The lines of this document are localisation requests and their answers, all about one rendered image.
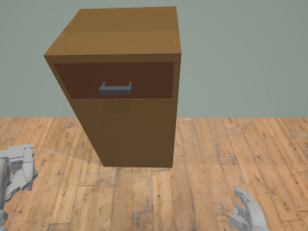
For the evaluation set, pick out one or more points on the cabinet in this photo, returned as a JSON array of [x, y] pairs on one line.
[[124, 132]]

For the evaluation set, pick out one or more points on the handle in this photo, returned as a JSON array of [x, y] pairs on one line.
[[104, 90]]

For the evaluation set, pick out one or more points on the drawer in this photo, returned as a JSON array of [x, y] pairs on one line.
[[150, 80]]

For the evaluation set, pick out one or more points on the right robot hand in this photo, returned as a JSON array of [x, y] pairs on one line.
[[244, 218]]

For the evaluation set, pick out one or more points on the left robot hand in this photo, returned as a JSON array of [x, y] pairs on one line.
[[18, 160]]

